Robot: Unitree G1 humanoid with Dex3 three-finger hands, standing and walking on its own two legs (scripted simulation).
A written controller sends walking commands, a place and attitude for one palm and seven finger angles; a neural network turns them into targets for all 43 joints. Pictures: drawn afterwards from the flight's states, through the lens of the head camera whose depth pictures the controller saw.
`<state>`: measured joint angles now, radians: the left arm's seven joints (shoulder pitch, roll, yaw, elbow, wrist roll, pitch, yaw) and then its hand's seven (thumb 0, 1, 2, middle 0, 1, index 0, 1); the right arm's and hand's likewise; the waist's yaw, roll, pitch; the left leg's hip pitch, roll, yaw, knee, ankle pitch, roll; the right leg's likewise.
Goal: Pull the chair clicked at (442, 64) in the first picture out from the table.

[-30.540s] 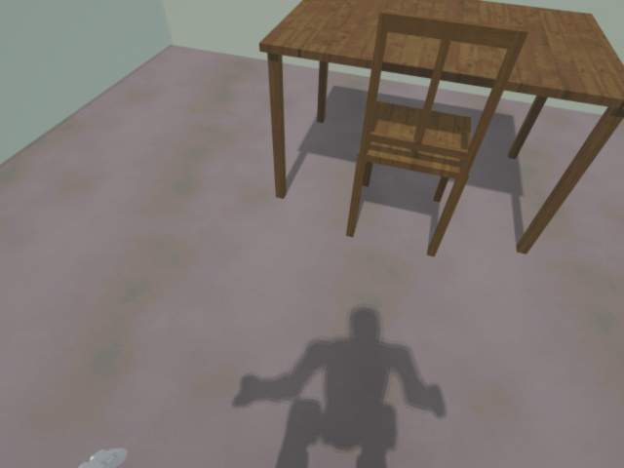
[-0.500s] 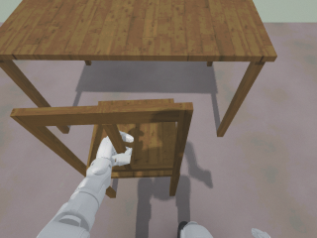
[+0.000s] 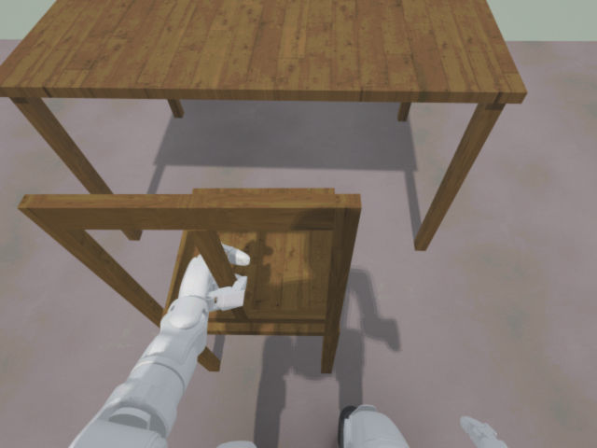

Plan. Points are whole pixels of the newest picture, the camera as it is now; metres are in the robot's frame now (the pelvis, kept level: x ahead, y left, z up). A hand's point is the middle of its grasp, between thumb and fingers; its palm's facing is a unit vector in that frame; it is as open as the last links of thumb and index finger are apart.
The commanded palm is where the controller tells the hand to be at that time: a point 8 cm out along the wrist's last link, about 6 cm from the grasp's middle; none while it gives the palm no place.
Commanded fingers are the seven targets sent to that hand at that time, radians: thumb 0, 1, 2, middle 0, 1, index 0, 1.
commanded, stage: step backward, pulling the chair out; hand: left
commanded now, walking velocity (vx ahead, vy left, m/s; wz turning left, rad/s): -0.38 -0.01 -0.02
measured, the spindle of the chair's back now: (226, 279) +0.35 +0.14 -0.06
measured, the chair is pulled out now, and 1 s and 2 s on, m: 0.32 0.44 0.63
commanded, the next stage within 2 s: stop walking, hand still on the chair in 1.60 s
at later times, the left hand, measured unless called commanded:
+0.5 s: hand (240, 301) +0.32 +0.11 -0.06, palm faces +0.02 -0.98 -0.18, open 5.8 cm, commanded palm +0.30 +0.16 -0.05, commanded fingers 0.00 0.90 0.90 -0.50 -1.45 -0.50 -1.45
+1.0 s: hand (224, 370) +0.22 +0.12 -0.06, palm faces +0.00 -0.98 -0.18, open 5.8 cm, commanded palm +0.22 +0.17 -0.05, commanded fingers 0.00 0.90 0.90 -0.50 -1.45 -0.50 -1.45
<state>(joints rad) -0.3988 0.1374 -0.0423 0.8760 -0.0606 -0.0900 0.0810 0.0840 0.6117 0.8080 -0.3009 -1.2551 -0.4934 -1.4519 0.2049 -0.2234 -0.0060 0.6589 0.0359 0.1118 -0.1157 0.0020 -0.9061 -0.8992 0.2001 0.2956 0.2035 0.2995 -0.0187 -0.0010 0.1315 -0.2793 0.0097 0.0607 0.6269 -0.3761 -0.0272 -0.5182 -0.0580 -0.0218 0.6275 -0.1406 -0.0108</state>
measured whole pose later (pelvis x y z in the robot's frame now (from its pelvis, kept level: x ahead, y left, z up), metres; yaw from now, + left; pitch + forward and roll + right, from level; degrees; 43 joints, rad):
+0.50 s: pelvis -0.03 -0.02 +0.01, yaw +1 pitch +2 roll +2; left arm -0.50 0.14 0.03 1.00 -0.06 -0.15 0.09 0.10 0.61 0.80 -0.31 -1.23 -0.49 -1.45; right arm 0.19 -0.23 -0.02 0.73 0.04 0.04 -0.09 0.00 -0.91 -0.90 0.20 0.30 0.21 0.30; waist -0.04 0.03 0.20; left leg -0.38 0.03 0.01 0.81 -0.46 -0.05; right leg -0.40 -0.03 -0.06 0.56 -0.18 -0.04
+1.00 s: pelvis -0.11 +0.00 +0.00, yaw +1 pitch +1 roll +2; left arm -0.41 0.10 0.00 0.96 -0.05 -0.16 0.08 0.10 0.61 0.81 -0.35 -1.25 -0.49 -1.45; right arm 0.17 -0.20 0.00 0.74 0.03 0.03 -0.09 0.00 -0.90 -0.90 0.20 0.30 0.21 0.30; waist -0.03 0.04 0.13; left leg -0.37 0.03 0.00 0.81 -0.48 -0.04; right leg -0.50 -0.06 -0.05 0.58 -0.11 -0.02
